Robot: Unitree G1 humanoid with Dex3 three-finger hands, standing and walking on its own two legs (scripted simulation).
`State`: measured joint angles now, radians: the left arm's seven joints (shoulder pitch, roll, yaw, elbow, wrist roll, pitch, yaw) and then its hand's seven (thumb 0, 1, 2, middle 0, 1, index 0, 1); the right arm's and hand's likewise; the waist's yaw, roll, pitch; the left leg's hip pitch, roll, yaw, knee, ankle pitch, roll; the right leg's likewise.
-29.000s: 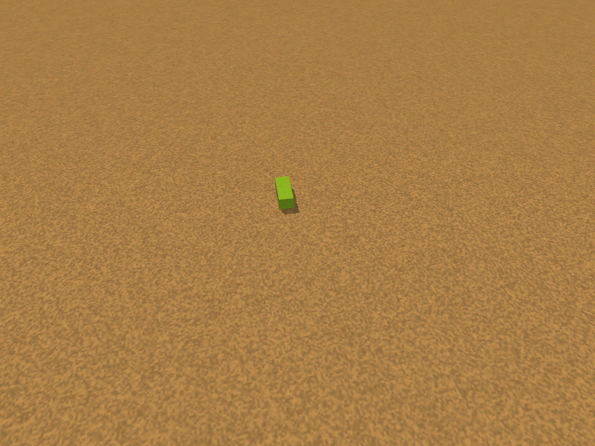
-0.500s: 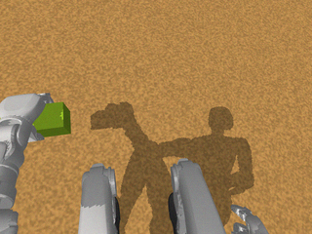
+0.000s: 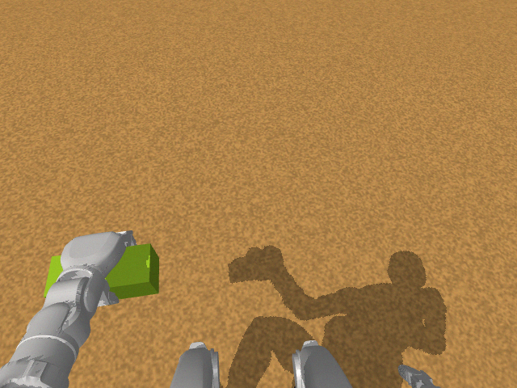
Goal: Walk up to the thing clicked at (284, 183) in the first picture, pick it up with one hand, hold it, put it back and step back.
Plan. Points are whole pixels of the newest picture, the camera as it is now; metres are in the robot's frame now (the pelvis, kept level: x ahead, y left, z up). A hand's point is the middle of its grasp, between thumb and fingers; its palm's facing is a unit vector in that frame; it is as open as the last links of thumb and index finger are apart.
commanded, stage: lift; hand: left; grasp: from above
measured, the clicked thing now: (106, 275) +0.36 +0.26 -0.10
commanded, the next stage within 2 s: hold in 0.46 s
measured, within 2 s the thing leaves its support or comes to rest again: neither
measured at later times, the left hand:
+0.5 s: hand (104, 247) +0.36 +0.22 +0.01, palm faces -0.45 -0.09 -0.89, open 10.2 cm
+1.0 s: hand (98, 227) +0.37 +0.22 +0.06, palm faces -0.45 -0.07 -0.89, open 10.2 cm
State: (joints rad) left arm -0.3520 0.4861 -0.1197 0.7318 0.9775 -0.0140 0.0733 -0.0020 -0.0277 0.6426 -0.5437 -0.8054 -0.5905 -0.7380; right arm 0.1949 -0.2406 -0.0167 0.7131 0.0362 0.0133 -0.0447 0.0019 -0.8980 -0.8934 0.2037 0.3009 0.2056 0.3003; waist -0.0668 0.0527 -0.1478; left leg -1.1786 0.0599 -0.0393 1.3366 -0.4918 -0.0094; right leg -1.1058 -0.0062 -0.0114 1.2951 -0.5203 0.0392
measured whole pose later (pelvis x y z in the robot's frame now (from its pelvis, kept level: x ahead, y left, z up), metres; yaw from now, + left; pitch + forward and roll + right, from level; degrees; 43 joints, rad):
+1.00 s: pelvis +0.06 +0.00 +0.12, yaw +0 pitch +5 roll +0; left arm -0.29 0.37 -0.21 0.76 0.99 0.04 0.06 0.00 -0.03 0.64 -0.55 -0.80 -0.60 -0.73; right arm 0.22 -0.25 -0.06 0.72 0.05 0.04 -0.03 0.00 -0.89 -0.89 0.20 0.30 0.20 0.30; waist -0.02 0.04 -0.06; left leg -0.43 0.04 0.04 0.64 -0.31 -0.01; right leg -0.40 -0.03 0.03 0.64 -0.33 0.04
